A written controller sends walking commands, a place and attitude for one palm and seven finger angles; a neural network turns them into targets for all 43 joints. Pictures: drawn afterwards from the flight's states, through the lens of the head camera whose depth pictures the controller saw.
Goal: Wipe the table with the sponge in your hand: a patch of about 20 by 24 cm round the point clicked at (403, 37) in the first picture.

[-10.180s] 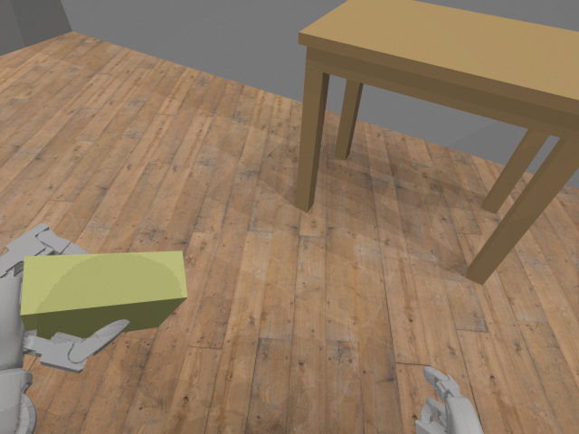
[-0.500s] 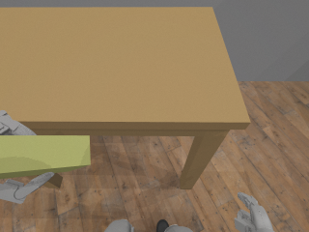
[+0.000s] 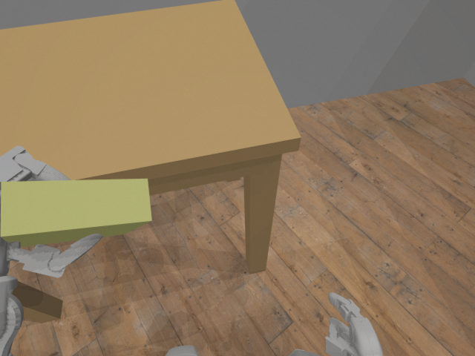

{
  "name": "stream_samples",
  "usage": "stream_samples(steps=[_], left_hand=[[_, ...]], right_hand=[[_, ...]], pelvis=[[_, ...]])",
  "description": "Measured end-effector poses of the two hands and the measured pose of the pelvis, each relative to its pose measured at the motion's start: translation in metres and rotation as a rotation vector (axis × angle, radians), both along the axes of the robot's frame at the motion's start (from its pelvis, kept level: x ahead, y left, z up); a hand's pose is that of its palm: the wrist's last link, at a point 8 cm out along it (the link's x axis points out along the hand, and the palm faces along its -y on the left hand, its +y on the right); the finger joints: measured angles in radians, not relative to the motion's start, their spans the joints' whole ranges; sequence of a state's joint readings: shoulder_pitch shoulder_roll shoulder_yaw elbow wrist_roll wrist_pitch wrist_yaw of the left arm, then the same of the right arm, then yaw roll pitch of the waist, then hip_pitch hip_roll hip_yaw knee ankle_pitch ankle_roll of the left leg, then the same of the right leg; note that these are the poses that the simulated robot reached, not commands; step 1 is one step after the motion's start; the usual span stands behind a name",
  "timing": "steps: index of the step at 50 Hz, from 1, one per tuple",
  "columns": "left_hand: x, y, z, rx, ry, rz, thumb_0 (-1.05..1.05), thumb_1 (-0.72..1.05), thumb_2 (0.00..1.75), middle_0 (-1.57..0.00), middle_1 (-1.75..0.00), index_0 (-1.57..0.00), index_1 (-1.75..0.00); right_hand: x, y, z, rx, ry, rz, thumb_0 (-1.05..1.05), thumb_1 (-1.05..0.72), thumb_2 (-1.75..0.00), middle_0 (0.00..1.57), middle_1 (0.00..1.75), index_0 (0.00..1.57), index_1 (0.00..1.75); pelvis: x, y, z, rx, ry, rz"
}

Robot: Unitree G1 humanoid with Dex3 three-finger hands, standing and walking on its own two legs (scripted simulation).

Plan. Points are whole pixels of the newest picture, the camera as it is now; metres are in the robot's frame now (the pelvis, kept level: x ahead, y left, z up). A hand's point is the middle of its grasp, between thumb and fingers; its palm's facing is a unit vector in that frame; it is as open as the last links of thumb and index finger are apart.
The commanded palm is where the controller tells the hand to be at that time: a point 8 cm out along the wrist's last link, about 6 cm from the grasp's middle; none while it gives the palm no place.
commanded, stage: turn to face it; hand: left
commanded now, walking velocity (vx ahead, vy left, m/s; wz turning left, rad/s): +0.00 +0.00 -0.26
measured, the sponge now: (99, 213) +0.25 +0.20 +0.16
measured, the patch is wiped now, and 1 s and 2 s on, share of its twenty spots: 0.00 0.00 0.00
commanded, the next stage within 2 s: come to a stop and stand still in 0.04 s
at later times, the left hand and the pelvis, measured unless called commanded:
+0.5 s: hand (49, 248) +0.20 +0.23 +0.18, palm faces +0.36 -0.83 -0.42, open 9.5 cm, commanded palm +0.16 +0.25 +0.20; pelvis -0.03 -0.01 +0.02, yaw -6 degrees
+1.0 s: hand (62, 264) +0.19 +0.21 +0.17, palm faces +0.29 -0.87 -0.40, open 9.5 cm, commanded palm +0.13 +0.25 +0.20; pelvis -0.06 -0.01 +0.02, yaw -7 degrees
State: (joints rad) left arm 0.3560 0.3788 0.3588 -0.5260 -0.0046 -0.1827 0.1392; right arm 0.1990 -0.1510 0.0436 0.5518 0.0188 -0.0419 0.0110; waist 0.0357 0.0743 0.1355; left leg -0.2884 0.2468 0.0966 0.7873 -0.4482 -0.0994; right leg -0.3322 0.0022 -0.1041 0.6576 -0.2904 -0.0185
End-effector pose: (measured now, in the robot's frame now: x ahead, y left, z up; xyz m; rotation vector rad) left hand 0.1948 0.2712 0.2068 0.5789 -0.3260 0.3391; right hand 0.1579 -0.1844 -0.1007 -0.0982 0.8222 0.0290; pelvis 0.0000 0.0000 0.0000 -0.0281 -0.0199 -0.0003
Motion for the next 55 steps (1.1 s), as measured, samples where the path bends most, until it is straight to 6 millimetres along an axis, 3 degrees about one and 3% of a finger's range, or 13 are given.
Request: stream_samples(steps=[3, 7, 11, 14, 18, 23, 31, 35, 45, 55], left_hand=[[0.014, -0.022, -0.002, -0.004, 0.036, -0.07, -0.01, -0.43, 1.0, -0.81, -1.34, -0.81, -1.34], [0.012, -0.039, -0.002, 0.045, 0.13, -0.155, -0.01, -0.43, 1.0, -0.81, -1.34, -0.81, -1.34], [0.002, -0.042, 0.006, 0.092, 0.137, -0.201, -0.01, -0.43, 1.0, -0.81, -1.34, -0.81, -1.34], [-0.008, -0.036, 0.011, 0.087, 0.085, -0.197, -0.01, -0.43, 1.0, -0.81, -1.34, -0.81, -1.34], [-0.021, -0.017, 0.004, 0.032, 0.029, -0.146, -0.01, -0.43, 1.0, -0.81, -1.34, -0.81, -1.34], [-0.032, -0.001, -0.01, -0.058, 0.042, -0.042, -0.01, -0.43, 1.0, -0.81, -1.34, -0.81, -1.34], [-0.034, -0.035, -0.012, -0.122, 0.013, -0.089, -0.01, -0.44, 1.0, -0.81, -1.34, -0.81, -1.34], [-0.035, -0.04, -0.009, -0.101, 0.031, -0.137, -0.01, -0.44, 1.0, -0.81, -1.34, -0.81, -1.34], [-0.043, -0.013, -0.016, -0.083, 0.085, -0.082, -0.01, -0.44, 1.0, -0.81, -1.34, -0.81, -1.34], [-0.047, -0.03, -0.015, -0.109, 0.064, -0.122, -0.01, -0.44, 1.0, -0.81, -1.34, -0.81, -1.34]], right_hand=[[-0.017, -0.033, -0.002, -0.044, 0.055, -0.07, 0.01, -0.9, -0.89, 0.2, 0.3, 0.21, 0.3], [-0.038, -0.076, 0.014, -0.115, 0.073, -0.187, 0.01, -0.9, -0.89, 0.2, 0.3, 0.21, 0.3], [-0.058, -0.104, 0.031, -0.198, 0.068, -0.247, 0.01, -0.9, -0.89, 0.2, 0.3, 0.2, 0.3], [-0.068, -0.112, 0.039, -0.252, 0.059, -0.259, 0.01, -0.9, -0.89, 0.19, 0.3, 0.2, 0.3], [-0.076, -0.107, 0.045, -0.281, 0.037, -0.277, 0.01, -0.91, -0.9, 0.19, 0.3, 0.2, 0.3], [-0.073, -0.079, 0.045, -0.22, -0.02, -0.243, 0.01, -0.9, -0.9, 0.19, 0.3, 0.2, 0.3], [-0.063, -0.045, 0.03, -0.09, -0.077, -0.148, 0.01, -0.9, -0.89, 0.2, 0.3, 0.21, 0.3], [-0.071, -0.049, 0.031, -0.092, -0.07, -0.172, 0.01, -0.9, -0.89, 0.2, 0.3, 0.21, 0.3], [-0.1, -0.071, 0.037, -0.192, -0.007, -0.227, 0.01, -0.9, -0.89, 0.2, 0.3, 0.2, 0.3], [-0.098, -0.07, 0.039, -0.18, -0.052, -0.222, 0.01, -0.9, -0.89, 0.2, 0.3, 0.2, 0.3]], pelvis=[[-0.009, -0.008, 0.005, 0.031, 0.005, -0.019], [-0.015, -0.013, 0.013, 0.054, 0.025, -0.073], [-0.02, -0.014, 0.017, 0.056, 0.036, -0.094], [-0.022, -0.011, 0.016, 0.042, 0.034, -0.091], [-0.026, -0.006, 0.014, 0.036, 0.009, -0.097], [-0.028, -0.006, 0.017, 0.021, 0.001, -0.102], [-0.045, -0.016, 0.013, 0.009, -0.009, -0.098], [-0.05, -0.015, 0.014, 0.012, -0.006, -0.104], [-0.054, -0.007, 0.019, 0.018, -0.001, -0.114], [-0.059, -0.01, 0.018, 0.015, -0.006, -0.116]])
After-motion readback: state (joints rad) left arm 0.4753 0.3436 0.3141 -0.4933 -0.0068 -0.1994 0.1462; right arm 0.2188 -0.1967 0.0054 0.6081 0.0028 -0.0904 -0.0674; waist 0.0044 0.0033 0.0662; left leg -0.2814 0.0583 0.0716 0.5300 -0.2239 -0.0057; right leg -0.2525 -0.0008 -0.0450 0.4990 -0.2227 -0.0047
